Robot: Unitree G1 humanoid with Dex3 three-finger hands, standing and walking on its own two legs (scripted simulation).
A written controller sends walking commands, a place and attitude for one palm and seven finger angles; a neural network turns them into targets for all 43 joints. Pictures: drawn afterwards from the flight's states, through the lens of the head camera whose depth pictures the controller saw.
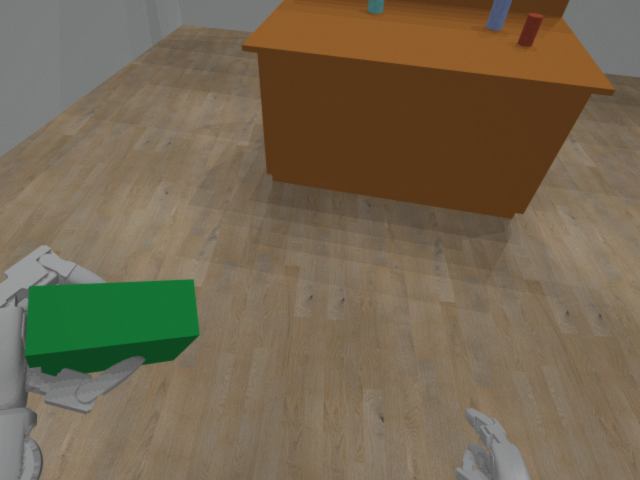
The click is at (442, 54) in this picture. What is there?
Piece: table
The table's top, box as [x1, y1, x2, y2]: [242, 0, 614, 95]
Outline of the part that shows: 242,44 242,50 607,95 611,95 614,91 611,84 561,17 543,15 543,19 532,45 526,47 521,46 517,43 517,40 527,16 527,14 525,13 508,12 502,29 491,30 485,27 490,11 486,9 398,0 384,0 383,11 379,14 374,14 367,11 368,0 284,0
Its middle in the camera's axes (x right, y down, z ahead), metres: +0.41 -0.86 +1.61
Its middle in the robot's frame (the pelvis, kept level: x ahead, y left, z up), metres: +1.80 -0.30 -0.07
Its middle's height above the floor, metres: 0.69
